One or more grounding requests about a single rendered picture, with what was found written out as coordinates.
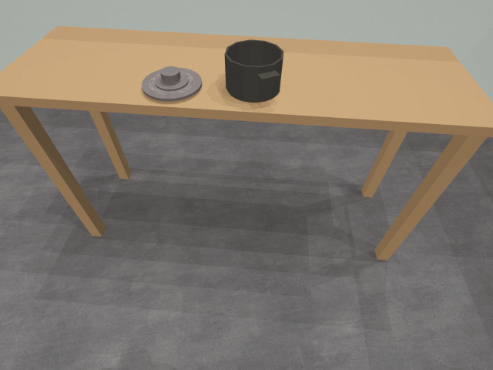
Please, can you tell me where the knob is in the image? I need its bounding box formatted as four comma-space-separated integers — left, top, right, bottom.
160, 66, 181, 82

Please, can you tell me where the pot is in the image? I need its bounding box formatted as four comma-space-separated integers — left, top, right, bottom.
225, 39, 283, 103

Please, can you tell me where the lid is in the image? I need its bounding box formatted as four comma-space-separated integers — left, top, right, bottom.
142, 68, 202, 102

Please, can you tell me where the table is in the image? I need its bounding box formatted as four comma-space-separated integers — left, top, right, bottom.
0, 26, 493, 260

